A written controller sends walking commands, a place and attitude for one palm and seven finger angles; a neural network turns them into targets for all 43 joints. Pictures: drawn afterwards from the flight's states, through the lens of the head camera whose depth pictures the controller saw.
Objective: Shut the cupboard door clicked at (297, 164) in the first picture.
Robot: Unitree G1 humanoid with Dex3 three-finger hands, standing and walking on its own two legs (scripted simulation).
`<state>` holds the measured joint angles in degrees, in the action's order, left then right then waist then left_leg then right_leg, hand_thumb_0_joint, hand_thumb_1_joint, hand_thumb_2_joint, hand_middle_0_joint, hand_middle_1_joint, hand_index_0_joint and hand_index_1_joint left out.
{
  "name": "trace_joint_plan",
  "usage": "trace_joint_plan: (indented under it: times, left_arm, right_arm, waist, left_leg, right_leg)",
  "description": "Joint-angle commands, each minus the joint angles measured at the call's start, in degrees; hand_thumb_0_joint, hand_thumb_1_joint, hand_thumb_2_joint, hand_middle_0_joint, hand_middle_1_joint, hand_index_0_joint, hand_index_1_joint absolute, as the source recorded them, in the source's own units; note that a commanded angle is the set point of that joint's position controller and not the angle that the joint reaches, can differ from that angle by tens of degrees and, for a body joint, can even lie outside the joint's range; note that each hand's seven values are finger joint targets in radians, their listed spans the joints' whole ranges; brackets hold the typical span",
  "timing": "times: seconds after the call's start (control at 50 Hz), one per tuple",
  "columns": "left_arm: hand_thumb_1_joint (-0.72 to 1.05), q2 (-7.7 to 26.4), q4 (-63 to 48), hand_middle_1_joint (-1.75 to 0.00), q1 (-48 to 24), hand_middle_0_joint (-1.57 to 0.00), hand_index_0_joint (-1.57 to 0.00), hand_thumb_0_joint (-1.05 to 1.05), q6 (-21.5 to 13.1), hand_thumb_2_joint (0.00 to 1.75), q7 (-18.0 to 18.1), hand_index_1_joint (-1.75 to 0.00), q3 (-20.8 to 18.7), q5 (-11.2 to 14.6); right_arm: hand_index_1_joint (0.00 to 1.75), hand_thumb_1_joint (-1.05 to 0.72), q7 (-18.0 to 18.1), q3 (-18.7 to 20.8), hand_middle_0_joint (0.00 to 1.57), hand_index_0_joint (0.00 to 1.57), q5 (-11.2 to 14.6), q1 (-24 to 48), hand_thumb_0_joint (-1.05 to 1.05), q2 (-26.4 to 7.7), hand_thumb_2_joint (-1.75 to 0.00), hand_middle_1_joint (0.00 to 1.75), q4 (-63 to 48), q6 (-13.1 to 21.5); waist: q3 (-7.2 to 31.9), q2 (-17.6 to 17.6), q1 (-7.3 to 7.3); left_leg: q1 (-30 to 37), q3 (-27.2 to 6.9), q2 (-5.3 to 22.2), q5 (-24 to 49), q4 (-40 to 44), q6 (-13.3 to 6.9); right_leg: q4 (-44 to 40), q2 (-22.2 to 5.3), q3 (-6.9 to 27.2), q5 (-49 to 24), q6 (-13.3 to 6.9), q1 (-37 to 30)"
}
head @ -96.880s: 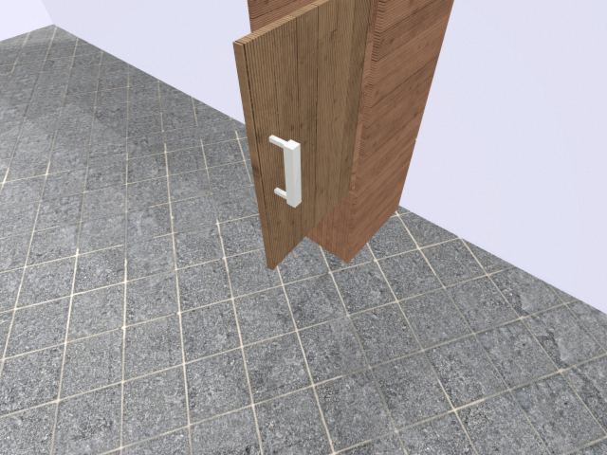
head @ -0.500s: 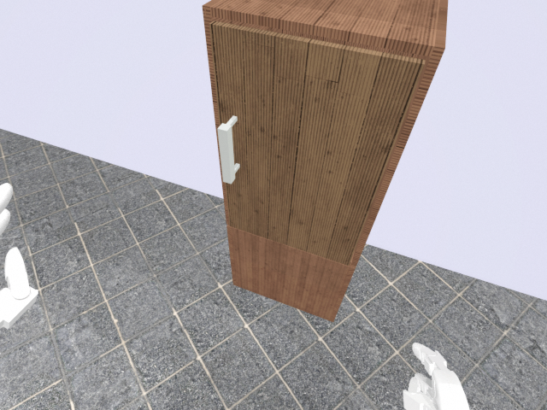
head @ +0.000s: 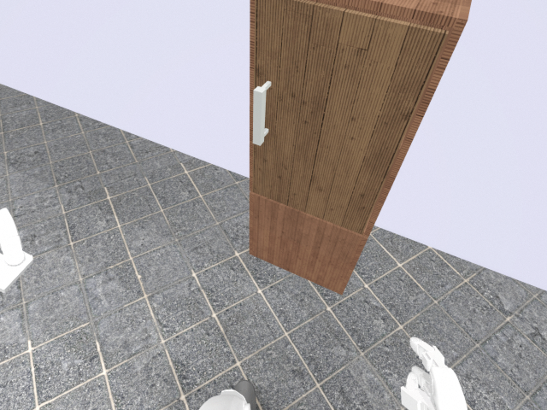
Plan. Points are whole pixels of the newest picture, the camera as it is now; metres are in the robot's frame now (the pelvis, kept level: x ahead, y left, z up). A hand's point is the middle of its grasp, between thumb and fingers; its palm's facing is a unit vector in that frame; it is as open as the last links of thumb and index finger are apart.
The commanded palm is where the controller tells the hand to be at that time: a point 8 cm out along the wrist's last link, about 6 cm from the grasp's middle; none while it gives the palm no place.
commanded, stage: step back with the hand held close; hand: left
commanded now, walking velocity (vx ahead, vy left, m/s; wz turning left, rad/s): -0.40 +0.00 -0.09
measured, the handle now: (262, 113) +0.79 +0.05 +0.00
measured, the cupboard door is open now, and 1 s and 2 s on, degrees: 0 0 0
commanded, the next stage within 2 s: stop stepping back and stand still in 0.32 s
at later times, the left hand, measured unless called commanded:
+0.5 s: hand out of the picture +0.08 +0.27 +0.20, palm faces +0.28 -0.89 -0.35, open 7.5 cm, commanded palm +0.01 +0.33 +0.19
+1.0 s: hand out of the picture -0.01 +0.25 +0.17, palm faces +0.26 -0.86 -0.44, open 7.5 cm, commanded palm -0.07 +0.31 +0.19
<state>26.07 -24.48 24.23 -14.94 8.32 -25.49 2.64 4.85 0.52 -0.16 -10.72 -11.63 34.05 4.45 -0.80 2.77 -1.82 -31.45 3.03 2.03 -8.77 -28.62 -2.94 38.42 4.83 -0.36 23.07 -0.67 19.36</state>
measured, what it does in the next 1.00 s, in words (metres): walks backwards: right foot, then left foot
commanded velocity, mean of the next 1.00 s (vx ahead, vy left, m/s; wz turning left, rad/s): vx -0.01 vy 0.00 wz -0.04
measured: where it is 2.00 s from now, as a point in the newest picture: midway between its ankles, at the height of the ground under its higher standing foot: outside the picture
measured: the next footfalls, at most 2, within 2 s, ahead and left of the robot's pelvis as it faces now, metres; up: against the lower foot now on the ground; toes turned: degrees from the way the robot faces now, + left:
right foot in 0.04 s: +0.03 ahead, -0.13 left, +0.00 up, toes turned +1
left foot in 0.24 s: +0.04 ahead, +0.13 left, +0.00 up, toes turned -1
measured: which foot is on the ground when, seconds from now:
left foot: down 0.00-0.06, up 0.08-0.22, down 0.24-0.58, up 0.60-0.80, down 0.82-1.00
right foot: up 0.00-0.02, down 0.04-0.22, up 0.24-0.58, down 0.60-1.00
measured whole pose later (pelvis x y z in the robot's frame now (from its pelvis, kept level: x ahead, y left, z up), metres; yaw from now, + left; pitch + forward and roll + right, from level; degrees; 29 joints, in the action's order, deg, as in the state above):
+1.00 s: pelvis -0.26 +0.04 +0.00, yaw -10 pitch +1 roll +1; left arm 23.3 -28.3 30.6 -9.4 9.7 -23.4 2.5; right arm 4.5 -0.2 0.3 -15.1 -10.8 37.7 5.7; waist 2.2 -1.7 -3.5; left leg -21.8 3.8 2.8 -15.4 -36.0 0.9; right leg 35.4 0.5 -2.8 27.7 -2.5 9.6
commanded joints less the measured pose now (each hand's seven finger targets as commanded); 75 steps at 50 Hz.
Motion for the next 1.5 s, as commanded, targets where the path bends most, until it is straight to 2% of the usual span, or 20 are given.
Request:
trace_joint_plan:
  times: [0.0, 0.06, 0.14, 0.18, 0.2, 0.26, 0.5, 0.56, 0.62, 0.76, 0.84, 0.94, 1.0, 1.12, 1.22, 1.24, 1.26, 1.3, 1.42, 1.48]
  left_arm:
    - [0.9, 13.9, -18.8, -0.3, 7.3, -0.2, -0.2, 0.0, -4.6, 0.9, 0.7, -0.3, -11.3, 2.1]
    - [0.9, 12.2, -18.3, -0.3, 7.4, -0.2, -0.2, 0.0, -4.5, 0.9, 1.3, -0.3, -8.1, 1.5]
    - [0.9, 10.3, -17.1, -0.3, 0.8, -0.2, -0.2, 0.0, -2.4, 0.9, 1.6, -0.3, -6.8, 0.0]
    - [0.9, 9.6, -16.9, -0.3, -5.8, -0.2, -0.2, 0.0, -2.8, 0.9, 1.8, -0.3, -4.6, 0.7]
    - [0.9, 10.5, -18.9, -0.3, -10.4, -0.2, -0.2, 0.0, -3.6, 0.9, 1.9, -0.3, -4.3, -0.1]
    - [0.9, 9.4, -11.5, -0.3, -4.6, -0.2, -0.2, 0.0, -4.2, 0.9, 2.0, -0.3, -6.3, 0.4]
    - [0.9, 12.2, -19.6, -0.3, 11.8, -0.2, -0.2, 0.0, 1.8, 0.9, 1.2, -0.3, -11.4, 2.8]
    - [0.9, 15.6, -21.6, -0.3, 12.5, -0.2, -0.2, 0.0, 1.2, 0.9, 1.3, -0.3, -13.1, 3.4]
    - [0.9, 15.2, -17.9, -0.3, 6.2, -0.2, -0.2, 0.0, 0.1, 0.9, 2.9, -0.3, -12.5, 3.2]
    - [0.9, 6.2, -2.5, -0.3, -6.3, -0.2, -0.2, 0.0, 2.6, 0.9, 2.9, -0.3, -0.4, -0.1]
    - [0.9, 8.8, -13.0, -0.3, -5.2, -0.2, -0.2, 0.0, 0.7, 0.9, 3.1, -0.3, -3.2, 0.1]
    - [0.9, 11.7, -23.1, -0.3, 5.9, -0.2, -0.2, 0.0, -0.5, 0.9, 2.9, -0.3, -9.3, -0.1]
    - [0.9, 11.9, -18.1, -0.3, 9.3, -0.2, -0.2, 0.0, -0.8, 0.9, 3.5, -0.3, -11.6, 0.7]
    - [0.9, 6.7, -2.8, -0.3, 5.9, -0.2, -0.2, 0.0, -1.2, 0.9, 2.8, -0.3, -6.5, -0.3]
    - [0.9, 4.9, -6.4, -0.3, -3.9, -0.2, -0.2, 0.0, 0.3, 0.9, 2.3, -0.3, 0.0, 0.1]
    - [0.9, 5.6, -9.5, -0.3, -4.8, -0.2, -0.2, 0.0, 0.1, 0.9, 2.2, -0.3, -0.3, 0.1]
    - [0.9, -4.3, 29.0, -0.3, 0.3, -0.2, -0.2, 0.0, 8.6, 0.9, -5.5, -0.3, 19.6, -4.7]
    - [0.9, -10.0, 31.0, -0.3, 1.1, -0.2, -0.2, 0.0, 15.6, 0.9, -6.4, -0.3, 18.8, -4.0]
    - [0.9, -5.0, 51.5, -0.3, -0.9, -0.2, -0.2, 0.0, 16.4, 0.9, -7.9, -0.3, 21.2, -4.2]
    - [0.9, 0.6, 55.6, -0.3, -10.6, -0.2, -0.2, 0.0, 16.9, 0.9, -7.6, -0.3, 21.6, -4.8]
  right_arm:
    - [0.3, -0.9, -1.1, 3.8, 0.2, 0.2, 0.4, 5.2, 0.0, -6.6, -0.9, 0.3, -8.7, 3.1]
    - [0.3, -0.9, -2.6, 4.2, 0.2, 0.2, 0.0, 4.4, 0.0, -6.3, -0.9, 0.3, -5.9, 1.4]
    - [0.3, -0.9, -0.8, 2.1, 0.2, 0.2, -0.2, 4.3, 0.0, -5.1, -0.9, 0.3, -6.9, 1.0]
    - [0.3, -0.9, 0.9, 1.7, 0.2, 0.2, 0.5, 3.7, 0.0, -7.8, -0.9, 0.3, -4.3, 2.0]
    - [0.3, -0.9, 1.6, 2.5, 0.2, 0.2, 0.1, 5.4, 0.0, -9.5, -0.9, 0.3, -4.7, 3.3]
    - [0.3, -0.9, 0.3, 4.1, 0.2, 0.2, -0.8, 1.2, 0.0, -7.6, -0.9, 0.3, -3.3, 6.3]
    - [0.3, -0.9, -2.3, 2.2, 0.2, 0.2, -0.4, 2.6, 0.0, -6.0, -0.9, 0.3, -7.3, 4.0]
    - [0.3, -0.9, -1.9, 2.1, 0.2, 0.2, -0.6, 0.5, 0.0, -5.1, -0.9, 0.3, -5.6, 1.0]
    - [0.3, -0.9, -2.0, 0.7, 0.2, 0.2, 0.3, 0.5, 0.0, -5.1, -0.9, 0.3, -5.8, 2.4]
    - [0.3, -0.9, 1.3, 2.3, 0.2, 0.2, 1.0, 1.3, 0.0, -8.2, -0.9, 0.3, -2.8, 3.4]
    - [0.3, -0.9, 1.0, 2.9, 0.2, 0.2, 1.0, 1.4, 0.0, -9.8, -0.9, 0.3, -5.7, 3.6]
    - [0.3, -0.9, -0.4, 1.9, 0.2, 0.2, 0.6, 3.5, 0.0, -7.3, -0.9, 0.3, -5.5, 4.6]
    - [0.3, -0.9, -1.3, 3.0, 0.2, 0.2, 1.0, 2.3, 0.0, -6.6, -0.9, 0.3, -5.5, 2.8]
    - [0.3, -0.9, -0.8, 0.9, 0.2, 0.2, 0.8, 1.3, 0.0, -5.0, -0.9, 0.3, -4.9, 1.7]
    - [0.3, -0.9, 0.3, 3.0, 0.2, 0.2, 0.8, 2.2, 0.0, -8.2, -0.9, 0.3, -5.1, 2.8]
    - [0.3, -0.9, 0.3, 3.2, 0.2, 0.2, 1.0, 2.4, 0.0, -9.1, -0.9, 0.3, -5.8, 2.7]
    - [0.3, -0.9, -4.9, 3.4, 0.2, 0.2, -0.1, -1.8, 0.0, -18.8, -0.9, 0.3, 1.6, 4.5]
    - [0.3, -0.9, -4.6, 2.0, 0.2, 0.2, -1.1, -2.9, 0.0, -13.2, -0.9, 0.3, 2.3, -0.2]
    - [0.3, -0.9, -4.2, 0.9, 0.2, 0.2, -1.3, 4.7, 0.0, -10.4, -0.9, 0.3, 2.9, -4.4]
    - [0.3, -0.9, -4.9, 1.5, 0.2, 0.2, -1.2, 1.2, 0.0, -7.0, -0.9, 0.3, 5.5, -7.2]
  waist:
    - [13.6, 4.2, 3.23]
    - [7.5, -12.1, 2.27]
    - [-0.9, -10.7, 1.35]
    - [-1.6, 5.7, -0.15]
    - [-2.4, 16.8, 0.5]
    - [11.4, 10.2, 1.53]
    - [11.0, 17.5, 2.15]
    - [8.9, -8.9, 1.35]
    - [8.7, -13.8, 1.67]
    - [0.0, -7.0, 0.39]
    - [4.1, 3.9, 0.54]
    - [3.0, 6.6, 1.75]
    - [1.8, -10.3, 2.25]
    - [0.8, -6.3, 1.9]
    - [5.9, -7.4, 0.24]
    - [7.7, -2.4, 0.58]
    - [4.5, 5.5, -4.07]
    - [7.0, 4.4, -0.77]
    - [5.6, -7.6, 4.52]
    - [-0.4, -9.4, 0.1]
  left_leg:
    - [7.8, -2.9, 4.9, -20.9, 5.2, 3.1]
    - [13.7, -3.3, -2.4, -15.5, -39.6, 6.9]
    - [11.1, -7.4, 2.1, -17.7, -17.2, 4.0]
    - [11.5, -5.7, 1.8, -6.2, 9.2, 4.2]
    - [8.0, -15.6, 12.7, 6.4, 12.0, 0.6]
    - [8.3, -17.0, 21.3, -3.2, 12.8, -5.3]
    - [9.9, -2.4, 4.5, -29.5, 20.6, 7.9]
    - [14.8, 1.1, -1.2, -11.1, -20.3, 6.4]
    - [-5.7, -4.7, 1.3, -13.3, -33.0, 5.0]
    - [18.0, 3.2, -2.2, -6.3, -1.4, 0.5]
    - [26.7, -22.8, 13.3, 4.3, 6.1, -8.2]
    - [4.2, -6.5, 5.9, -21.4, 5.8, -0.5]
    - [-10.5, 0.4, -1.4, -16.9, -27.9, 3.4]
    - [-0.1, 2.1, 0.3, -8.7, -13.8, 2.7]
    - [28.0, -3.0, 2.1, 11.9, 0.4, -1.6]
    - [31.5, -10.9, 8.3, 18.7, 0.6, -5.2]
    - [24.9, -18.6, 13.4, 44.1, -2.5, -9.0]
    - [21.8, -21.7, 16.1, 52.4, 2.9, -11.5]
    - [2.2, -7.4, 4.6, -15.4, 2.5, -1.8]
    - [11.7, -1.1, -4.4, -18.7, -22.7, 3.9]
  right_leg:
    - [-8.8, -4.0, 1.8, 7.1, -3.6, -3.6]
    - [-30.4, -27.0, 27.4, 11.4, -13.6, 20.1]
    - [-17.8, -16.6, 14.8, -11.1, -6.5, 14.2]
    - [-3.3, -8.9, 9.5, -17.6, -1.7, 7.0]
    - [7.1, -4.2, 6.5, -7.5, 0.9, 8.1]
    - [26.9, -1.8, 6.1, 7.5, 1.7, 2.2]
    - [-13.0, 4.3, -11.9, 9.2, -1.5, -15.6]
    - [-30.2, -18.9, 11.1, 1.9, -9.6, 0.5]
    - [-27.6, -27.4, 18.5, -6.9, -13.9, -11.6]
    - [-10.7, -14.5, 3.2, -21.1, -3.7, -3.8]
    - [4.1, -4.9, -0.5, -6.6, 2.8, 6.2]
    - [-12.8, -5.8, -0.8, 1.3, -1.6, -13.9]
    - [-26.1, -24.2, 28.4, -4.1, -11.9, -18.6]
    - [-15.0, -18.1, 8.5, -41.5, -8.1, -17.1]
    - [-2.2, -11.5, 1.1, -34.7, 2.1, -3.4]
    - [2.7, -8.1, -0.2, -25.9, 4.4, 0.3]
    - [17.7, -7.4, -2.5, -11.3, 2.5, 5.0]
    - [25.8, -5.3, 3.6, 15.6, 3.1, 6.7]
    - [-6.4, -6.8, 1.8, -0.5, 1.0, -12.5]
    - [-30.9, -24.2, 24.1, 23.3, -9.4, 13.5]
